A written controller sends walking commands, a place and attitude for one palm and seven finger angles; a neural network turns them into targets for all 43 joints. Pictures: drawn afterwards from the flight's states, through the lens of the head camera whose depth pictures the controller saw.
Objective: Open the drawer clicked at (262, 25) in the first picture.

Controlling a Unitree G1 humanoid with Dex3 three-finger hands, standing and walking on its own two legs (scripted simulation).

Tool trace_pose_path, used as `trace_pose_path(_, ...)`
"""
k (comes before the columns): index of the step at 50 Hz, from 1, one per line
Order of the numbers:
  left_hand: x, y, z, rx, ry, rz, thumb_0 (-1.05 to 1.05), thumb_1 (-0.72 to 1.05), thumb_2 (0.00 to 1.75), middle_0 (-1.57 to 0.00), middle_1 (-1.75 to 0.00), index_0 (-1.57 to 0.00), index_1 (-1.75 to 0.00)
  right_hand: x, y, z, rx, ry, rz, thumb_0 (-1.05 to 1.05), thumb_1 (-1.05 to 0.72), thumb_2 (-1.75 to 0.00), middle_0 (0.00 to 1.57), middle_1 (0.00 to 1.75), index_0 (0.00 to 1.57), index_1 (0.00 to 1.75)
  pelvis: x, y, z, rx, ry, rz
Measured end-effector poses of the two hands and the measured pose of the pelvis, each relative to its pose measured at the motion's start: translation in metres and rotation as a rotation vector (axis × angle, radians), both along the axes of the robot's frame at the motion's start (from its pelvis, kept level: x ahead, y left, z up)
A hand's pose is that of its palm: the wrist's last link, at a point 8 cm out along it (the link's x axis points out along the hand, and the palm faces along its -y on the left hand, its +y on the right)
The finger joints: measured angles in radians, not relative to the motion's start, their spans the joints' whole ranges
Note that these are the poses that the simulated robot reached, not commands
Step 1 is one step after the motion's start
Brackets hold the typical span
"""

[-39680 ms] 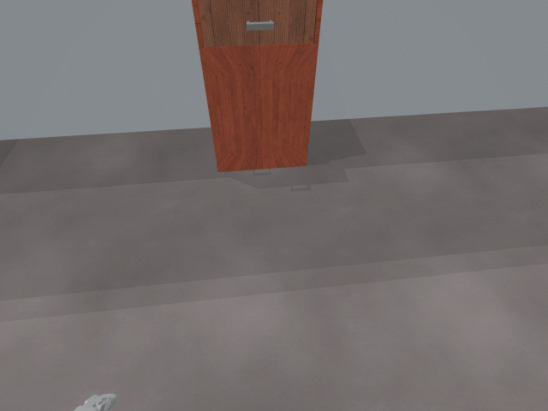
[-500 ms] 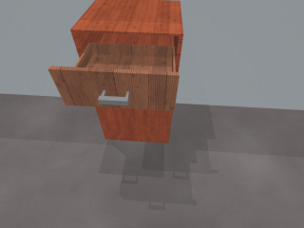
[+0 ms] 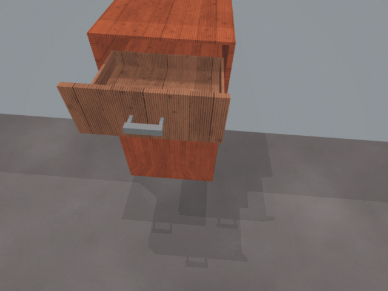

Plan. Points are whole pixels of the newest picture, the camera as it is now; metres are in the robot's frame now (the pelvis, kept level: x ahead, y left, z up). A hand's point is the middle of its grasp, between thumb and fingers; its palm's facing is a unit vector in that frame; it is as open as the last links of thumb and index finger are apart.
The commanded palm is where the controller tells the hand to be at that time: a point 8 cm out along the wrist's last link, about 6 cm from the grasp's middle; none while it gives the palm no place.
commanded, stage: look again from close up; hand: left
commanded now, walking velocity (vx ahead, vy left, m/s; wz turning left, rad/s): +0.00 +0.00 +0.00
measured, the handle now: (144, 124) +0.53 +0.17 +0.01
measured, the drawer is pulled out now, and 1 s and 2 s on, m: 0.29 0.29 0.29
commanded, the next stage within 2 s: raise the hand with hooked fingers in 0.16 s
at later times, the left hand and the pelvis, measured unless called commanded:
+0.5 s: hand (108, 254) +0.19 +0.19 -0.03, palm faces -0.03 -0.62 -0.78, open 7.6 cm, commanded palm +0.13 +0.21 -0.03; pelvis -0.01 +0.00 -0.02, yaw +1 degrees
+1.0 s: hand (108, 228) +0.23 +0.19 +0.01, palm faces +0.09 -0.10 -0.99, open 10.4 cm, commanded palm +0.19 +0.20 +0.05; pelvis -0.01 -0.06 -0.04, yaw +2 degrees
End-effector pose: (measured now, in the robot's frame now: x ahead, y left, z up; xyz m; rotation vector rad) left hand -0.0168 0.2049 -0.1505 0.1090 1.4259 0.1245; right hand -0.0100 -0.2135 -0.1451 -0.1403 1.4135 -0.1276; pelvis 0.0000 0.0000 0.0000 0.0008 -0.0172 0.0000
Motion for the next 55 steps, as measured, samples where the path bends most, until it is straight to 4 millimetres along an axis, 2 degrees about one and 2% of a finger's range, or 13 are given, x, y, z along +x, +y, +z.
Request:
trace_pose_path(15, 0.012, 0.003, 0.003, 0.026, -0.011, -0.055, 0.02, 0.92, 0.90, -0.20, -0.30, -0.20, -0.30, 0.009, -0.002, 0.003, -0.018, -0.028, -0.007, 0.02, -0.93, -0.90, 0.20, 0.30, 0.20, 0.30, 0.006, 0.002, -0.001, -0.006, 0.008, -0.002)
trace_pose_path(18, 0.061, 0.032, 0.043, 0.222, -0.280, -0.146, 0.06, 0.96, 0.89, -0.21, -0.31, -0.21, -0.31, 0.031, -0.015, 0.008, -0.061, -0.241, -0.022, 0.03, -0.94, -0.90, 0.20, 0.30, 0.21, 0.30, 0.006, 0.000, -0.004, 0.023, 0.016, -0.010)
trace_pose_path(21, 0.121, 0.041, 0.095, 0.410, -0.554, -0.268, 0.06, 0.93, 0.88, -0.21, -0.33, -0.21, -0.33, 0.065, -0.027, 0.011, -0.067, -0.445, -0.013, 0.03, -0.93, -0.90, 0.20, 0.30, 0.21, 0.30, 0.002, 0.000, -0.010, 0.034, 0.022, 0.014)
trace_pose_path(24, 0.178, 0.021, 0.151, 0.607, -0.821, -0.493, 0.05, 0.87, 0.86, -0.21, -0.36, -0.21, -0.36, 0.108, -0.036, 0.017, -0.060, -0.616, 0.049, 0.02, -0.92, -0.90, 0.20, 0.30, 0.20, 0.30, -0.004, 0.000, -0.015, 0.021, 0.049, 0.022)
trace_pose_path(27, 0.211, -0.009, 0.180, 0.776, -1.010, -0.693, 0.03, 0.80, 0.83, -0.21, -0.39, -0.21, -0.39, 0.147, -0.044, 0.031, -0.052, -0.725, 0.081, 0.02, -0.92, -0.90, 0.20, 0.30, 0.20, 0.30, -0.010, -0.006, -0.020, 0.025, 0.086, -0.004)
trace_pose_path(30, 0.211, -0.033, 0.172, 0.831, -1.047, -0.837, 0.02, 0.73, 0.81, -0.21, -0.43, -0.21, -0.43, 0.177, -0.051, 0.047, -0.038, -0.752, 0.113, 0.02, -0.91, -0.90, 0.20, 0.30, 0.20, 0.30, -0.013, -0.016, -0.025, 0.040, 0.115, -0.039)
trace_pose_path(33, 0.186, -0.041, 0.149, 0.845, -0.990, -0.932, 0.01, 0.65, 0.78, -0.22, -0.47, -0.22, -0.48, 0.201, -0.055, 0.058, -0.037, -0.736, 0.185, 0.01, -0.91, -0.90, 0.20, 0.30, 0.20, 0.30, -0.015, -0.029, -0.030, 0.051, 0.136, -0.047)
trace_pose_path(36, 0.154, -0.033, 0.134, 0.912, -0.891, -0.979, 0.01, 0.57, 0.75, -0.23, -0.52, -0.23, -0.52, 0.222, -0.057, 0.060, -0.045, -0.716, 0.262, 0.01, -0.91, -0.90, 0.20, 0.30, 0.20, 0.30, -0.015, -0.040, -0.035, 0.049, 0.149, -0.036)
trace_pose_path(40, 0.138, -0.009, 0.147, 1.087, -0.842, -0.989, 0.00, 0.46, 0.71, -0.26, -0.58, -0.26, -0.58, 0.244, -0.052, 0.050, -0.042, -0.708, 0.332, 0.01, -0.90, -0.90, 0.20, 0.30, 0.20, 0.30, -0.015, -0.050, -0.041, 0.036, 0.158, 0.002)
trace_pose_path(43, 0.154, 0.003, 0.172, 1.200, -0.902, -0.958, 0.01, 0.39, 0.68, -0.27, -0.63, -0.27, -0.63, 0.251, -0.043, 0.038, -0.013, -0.710, 0.351, 0.01, -0.90, -0.90, 0.20, 0.30, 0.20, 0.30, -0.015, -0.055, -0.045, 0.025, 0.155, 0.030)
trace_pose_path(47, 0.196, -0.002, 0.200, 1.242, -0.993, -0.928, 0.01, 0.29, 0.64, -0.27, -0.69, -0.27, -0.69, 0.245, -0.032, 0.024, 0.045, -0.681, 0.324, 0.01, -0.90, -0.90, 0.20, 0.30, 0.20, 0.30, -0.014, -0.058, -0.043, 0.021, 0.152, 0.044)
trace_pose_path(51, 0.230, -0.016, 0.209, 1.176, -0.972, -0.965, 0.01, 0.21, 0.60, -0.27, -0.74, -0.27, -0.75, 0.223, -0.031, 0.018, 0.089, -0.606, 0.251, 0.01, -0.90, -0.90, 0.20, 0.30, 0.21, 0.30, -0.006, -0.058, -0.034, 0.038, 0.152, 0.010)
trace_pose_path(55, 0.243, -0.024, 0.210, 1.098, -0.937, -1.062, 0.00, 0.12, 0.56, -0.28, -0.80, -0.28, -0.81, 0.200, -0.044, 0.017, 0.073, -0.561, 0.169, 0.01, -0.90, -0.90, 0.20, 0.30, 0.21, 0.30, 0.003, -0.054, -0.027, 0.052, 0.140, -0.068)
